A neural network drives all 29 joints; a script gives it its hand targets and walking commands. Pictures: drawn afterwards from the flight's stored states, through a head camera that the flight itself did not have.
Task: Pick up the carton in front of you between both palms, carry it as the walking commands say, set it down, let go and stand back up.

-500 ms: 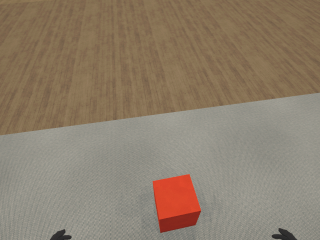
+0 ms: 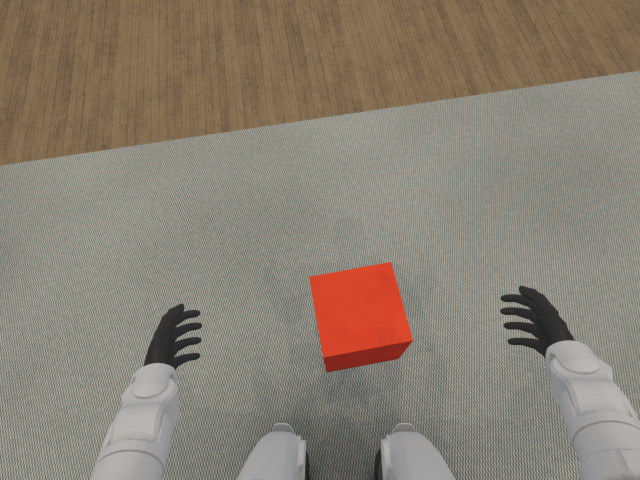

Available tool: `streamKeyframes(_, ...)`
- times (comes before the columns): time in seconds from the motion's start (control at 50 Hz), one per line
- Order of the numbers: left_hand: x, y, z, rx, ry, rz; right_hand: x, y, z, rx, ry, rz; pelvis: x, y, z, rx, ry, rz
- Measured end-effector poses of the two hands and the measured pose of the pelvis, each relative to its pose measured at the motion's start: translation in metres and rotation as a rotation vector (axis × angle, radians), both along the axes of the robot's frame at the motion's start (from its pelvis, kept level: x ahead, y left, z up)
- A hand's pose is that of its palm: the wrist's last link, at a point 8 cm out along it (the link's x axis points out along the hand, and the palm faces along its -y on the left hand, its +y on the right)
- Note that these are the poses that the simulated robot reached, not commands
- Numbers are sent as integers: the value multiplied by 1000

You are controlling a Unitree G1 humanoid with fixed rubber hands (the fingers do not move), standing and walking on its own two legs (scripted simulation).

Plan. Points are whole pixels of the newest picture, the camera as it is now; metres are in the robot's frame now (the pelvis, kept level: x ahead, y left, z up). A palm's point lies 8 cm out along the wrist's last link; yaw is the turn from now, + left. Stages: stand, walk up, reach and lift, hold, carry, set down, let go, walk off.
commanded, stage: reach and lift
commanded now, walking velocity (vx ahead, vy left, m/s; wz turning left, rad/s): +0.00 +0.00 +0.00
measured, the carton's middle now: (356, 320) +0.46 -0.04 -0.59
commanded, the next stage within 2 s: none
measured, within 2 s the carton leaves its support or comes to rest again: neither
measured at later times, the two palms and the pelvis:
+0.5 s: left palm (242, 275) +0.41 +0.17 -0.15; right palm (482, 238) +0.48 -0.22 -0.14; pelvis -0.08 -0.02 -0.06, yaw +1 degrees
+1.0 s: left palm (269, 302) +0.43 +0.16 -0.34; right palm (447, 282) +0.47 -0.22 -0.34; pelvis -0.06 +0.00 -0.18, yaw +2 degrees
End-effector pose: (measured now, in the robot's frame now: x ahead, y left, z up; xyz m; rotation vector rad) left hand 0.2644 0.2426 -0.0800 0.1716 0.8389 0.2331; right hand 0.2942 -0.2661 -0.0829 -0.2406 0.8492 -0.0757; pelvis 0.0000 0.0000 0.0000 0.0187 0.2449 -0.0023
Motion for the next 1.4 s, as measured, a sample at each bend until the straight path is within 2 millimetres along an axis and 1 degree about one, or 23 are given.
streamKeyframes(0.08,19,-12,-17,-18,-33,32,29,5,-17,30,-26,7,-11,-5,-13,7,101,4)
streamKeyframes(0.16,40,-23,-31,-32,-73,56,59,11,-30,53,-62,19,-29,-10,-25,13,182,9)
streamKeyframes(0.3,83,-43,-46,-59,-127,90,109,22,-42,87,-105,44,-62,-16,-41,16,283,9)
streamKeyframes(0.38,111,-57,-54,-76,-149,104,139,30,-48,111,-121,58,-75,-18,-51,19,329,3)
streamKeyframes(0.44,132,-67,-59,-89,-166,114,161,36,-53,129,-135,68,-80,-20,-58,23,364,0)
streamKeyframes(0.5,150,-75,-67,-99,-182,121,182,42,-61,144,-149,78,-80,-21,-64,28,400,-3)
streamKeyframes(0.56,163,-81,-77,-100,-194,124,198,45,-70,149,-162,86,-77,-22,-66,33,438,-3)
streamKeyframes(0.6,169,-83,-85,-99,-196,125,206,47,-78,150,-166,88,-72,-22,-66,36,464,-2)
streamKeyframes(0.66,171,-84,-100,-98,-192,128,211,48,-93,151,-163,87,-64,-22,-67,39,506,0)
streamKeyframes(0.72,169,-84,-118,-99,-182,130,211,50,-112,154,-154,80,-56,-22,-71,41,551,2)
streamKeyframes(0.8,166,-84,-150,-102,-165,123,204,53,-144,158,-136,60,-50,-19,-88,45,611,-4)
streamKeyframes(0.86,165,-85,-180,-108,-152,111,196,54,-176,155,-122,36,-49,-14,-110,45,646,-5)
streamKeyframes(0.92,165,-85,-214,-114,-146,99,187,52,-212,146,-116,15,-53,-9,-138,44,667,-3)
streamKeyframes(1.0,164,-85,-261,-118,-145,86,179,48,-262,135,-123,0,-63,-2,-179,47,664,0)
streamKeyframes(1.08,163,-82,-303,-117,-148,83,179,46,-304,129,-143,2,-77,3,-222,50,627,6)
streamKeyframes(1.16,161,-81,-335,-119,-157,84,183,49,-335,129,-161,10,-91,4,-259,51,565,13)
streamKeyframes(1.22,160,-81,-355,-124,-150,85,184,52,-355,133,-155,14,-100,3,-281,51,514,19)
streamKeyframes(1.3,159,-83,-381,-132,-130,85,183,57,-380,141,-131,18,-108,0,-303,50,458,25)
streamKeyframes(1.4,159,-86,-414,-134,-99,79,182,60,-413,147,-102,23,-111,-4,-323,55,409,29)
